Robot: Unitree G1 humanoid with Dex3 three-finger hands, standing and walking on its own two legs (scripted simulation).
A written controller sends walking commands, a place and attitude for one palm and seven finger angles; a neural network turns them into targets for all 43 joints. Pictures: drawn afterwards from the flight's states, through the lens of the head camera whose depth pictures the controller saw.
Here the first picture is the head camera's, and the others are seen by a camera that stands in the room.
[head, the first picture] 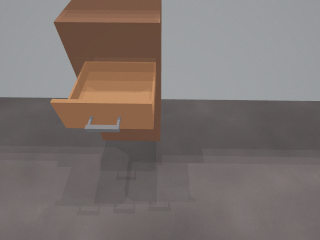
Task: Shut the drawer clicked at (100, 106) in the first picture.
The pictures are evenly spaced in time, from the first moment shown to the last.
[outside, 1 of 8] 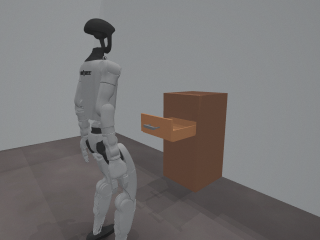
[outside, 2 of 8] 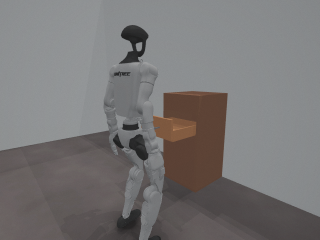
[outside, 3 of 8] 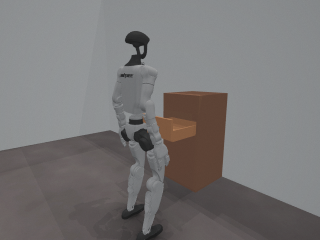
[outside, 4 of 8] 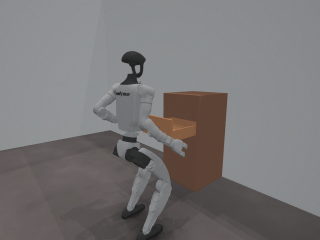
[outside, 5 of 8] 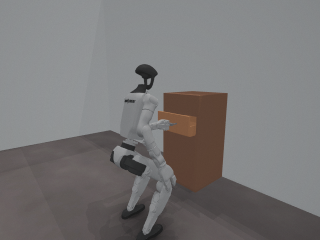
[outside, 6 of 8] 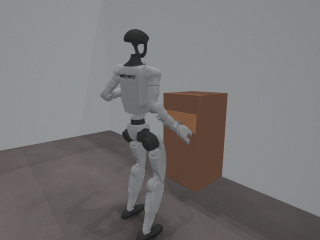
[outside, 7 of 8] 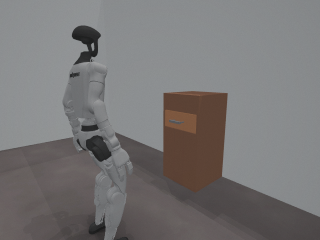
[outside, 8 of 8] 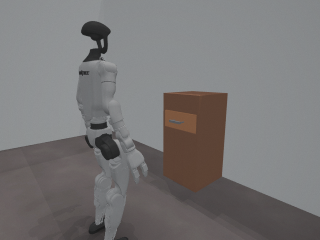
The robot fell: no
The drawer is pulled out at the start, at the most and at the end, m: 0.30 0.30 0.00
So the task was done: yes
